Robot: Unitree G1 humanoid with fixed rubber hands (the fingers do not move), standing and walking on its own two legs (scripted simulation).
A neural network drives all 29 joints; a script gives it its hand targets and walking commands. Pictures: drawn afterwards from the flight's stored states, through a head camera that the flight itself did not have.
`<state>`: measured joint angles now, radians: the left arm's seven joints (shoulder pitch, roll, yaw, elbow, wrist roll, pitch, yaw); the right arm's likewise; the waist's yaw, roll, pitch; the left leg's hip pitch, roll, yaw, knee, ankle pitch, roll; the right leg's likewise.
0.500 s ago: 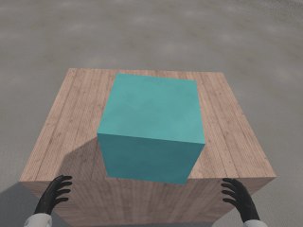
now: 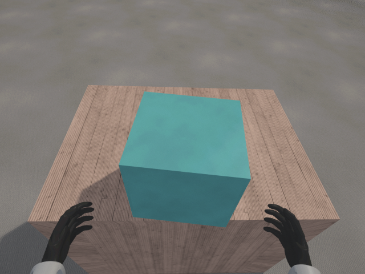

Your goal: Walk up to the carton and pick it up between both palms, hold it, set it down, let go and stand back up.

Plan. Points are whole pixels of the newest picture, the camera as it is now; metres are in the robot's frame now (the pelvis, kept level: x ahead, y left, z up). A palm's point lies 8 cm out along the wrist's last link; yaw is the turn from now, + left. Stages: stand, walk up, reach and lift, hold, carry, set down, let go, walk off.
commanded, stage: reach and lift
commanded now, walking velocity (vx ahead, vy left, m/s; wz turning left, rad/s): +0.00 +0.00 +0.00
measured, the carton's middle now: (185, 160) +0.39 -0.01 +0.00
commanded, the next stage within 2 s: none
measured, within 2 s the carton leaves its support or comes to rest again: neither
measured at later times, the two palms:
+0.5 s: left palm (65, 205) +0.24 +0.24 +0.06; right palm (298, 209) +0.23 -0.23 +0.06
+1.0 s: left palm (66, 155) +0.32 +0.24 +0.12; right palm (298, 160) +0.31 -0.23 +0.12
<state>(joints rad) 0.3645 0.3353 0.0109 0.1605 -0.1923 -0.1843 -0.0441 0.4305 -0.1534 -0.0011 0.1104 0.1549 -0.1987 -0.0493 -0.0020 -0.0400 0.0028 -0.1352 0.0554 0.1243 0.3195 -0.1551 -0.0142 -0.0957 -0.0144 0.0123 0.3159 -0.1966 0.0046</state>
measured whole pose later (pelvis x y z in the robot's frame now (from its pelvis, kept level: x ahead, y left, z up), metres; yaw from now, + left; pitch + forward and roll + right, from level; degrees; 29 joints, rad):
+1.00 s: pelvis +0.01 +0.00 +0.00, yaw +0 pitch -1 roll +0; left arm -0.20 0.39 0.12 0.00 -0.27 0.46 -0.05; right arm -0.12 -0.36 -0.07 -0.05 0.30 0.34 -0.09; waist 0.00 -0.02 0.02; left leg -0.14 0.06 0.12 0.31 -0.16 -0.02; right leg -0.10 -0.01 0.01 0.31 -0.20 0.01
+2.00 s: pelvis +0.00 +0.00 +0.00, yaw +0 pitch -1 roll +0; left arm -0.73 0.41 0.10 0.73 -0.27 0.29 -0.06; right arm -0.66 -0.34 0.03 0.67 0.35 0.22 -0.09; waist -0.03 -0.02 0.03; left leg -0.15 0.06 0.12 0.32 -0.15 -0.01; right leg -0.11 -0.01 0.01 0.31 -0.19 0.01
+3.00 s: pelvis -0.01 +0.01 -0.01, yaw +0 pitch +8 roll -1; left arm -0.72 0.23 -0.01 1.14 -0.27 -0.21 0.01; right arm -0.62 -0.21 0.09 0.95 0.35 -0.16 -0.10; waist -0.03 -0.01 -0.08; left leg -0.39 0.07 0.12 0.44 -0.18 0.00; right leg -0.33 -0.01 0.02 0.41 -0.20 0.01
